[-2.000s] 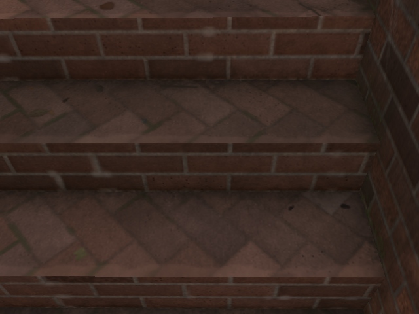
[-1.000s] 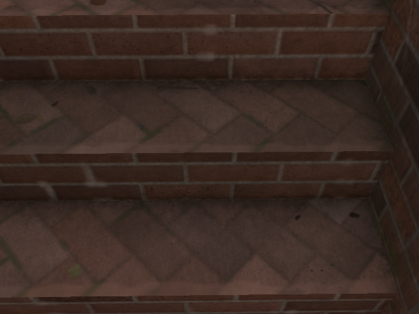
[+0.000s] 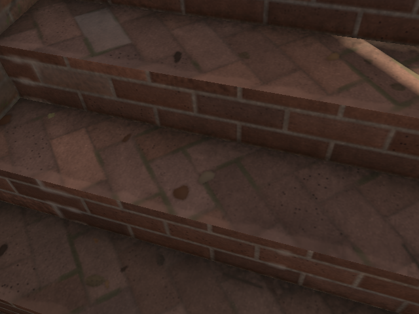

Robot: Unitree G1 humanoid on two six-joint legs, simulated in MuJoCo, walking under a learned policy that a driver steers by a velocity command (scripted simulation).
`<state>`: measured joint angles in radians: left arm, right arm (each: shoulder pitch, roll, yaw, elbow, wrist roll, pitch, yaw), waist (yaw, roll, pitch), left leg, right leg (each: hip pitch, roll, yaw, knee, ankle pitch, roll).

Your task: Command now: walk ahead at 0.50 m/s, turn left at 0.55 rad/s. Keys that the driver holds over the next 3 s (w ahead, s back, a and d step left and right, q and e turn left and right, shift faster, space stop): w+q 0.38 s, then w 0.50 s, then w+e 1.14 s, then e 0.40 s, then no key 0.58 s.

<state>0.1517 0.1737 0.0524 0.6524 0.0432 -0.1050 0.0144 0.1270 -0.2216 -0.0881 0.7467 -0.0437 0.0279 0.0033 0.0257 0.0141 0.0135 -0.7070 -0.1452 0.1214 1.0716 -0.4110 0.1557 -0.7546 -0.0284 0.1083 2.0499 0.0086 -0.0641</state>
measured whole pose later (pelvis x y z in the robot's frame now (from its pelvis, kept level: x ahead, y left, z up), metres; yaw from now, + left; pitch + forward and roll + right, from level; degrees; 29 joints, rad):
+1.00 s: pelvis +0.51 +0.16 +0.27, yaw +20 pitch +11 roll +3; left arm 0.60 0.16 0.07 1.05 0.06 -0.10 0.08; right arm -0.31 -0.14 -0.01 0.40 -0.02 -0.07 0.03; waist 0.19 -0.09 0.04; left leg -1.07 0.06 0.09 1.58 -0.93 -0.10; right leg 0.10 -0.21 -0.04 0.18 -0.31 0.09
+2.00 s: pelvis +0.69 +0.27 +0.45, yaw -13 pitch +3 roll +1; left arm 0.17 0.17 0.00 0.58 0.00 0.07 -0.06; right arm 0.32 -0.26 -0.08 0.73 -0.02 0.00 -0.13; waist -0.06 -0.01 -0.01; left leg -0.40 0.23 0.12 0.67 -0.30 0.00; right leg -0.32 -0.04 -0.03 0.66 -0.45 -0.07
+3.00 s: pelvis +0.89 +0.09 +0.65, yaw -33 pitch +1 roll +0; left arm 0.31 0.10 0.01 0.81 0.01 -0.02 0.03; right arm 0.31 -0.16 -0.04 0.84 0.00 -0.01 -0.04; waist -0.01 0.02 -0.03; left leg -0.18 0.07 0.07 0.50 -0.32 -0.04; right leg -0.30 0.02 -0.06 0.50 -0.22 -0.05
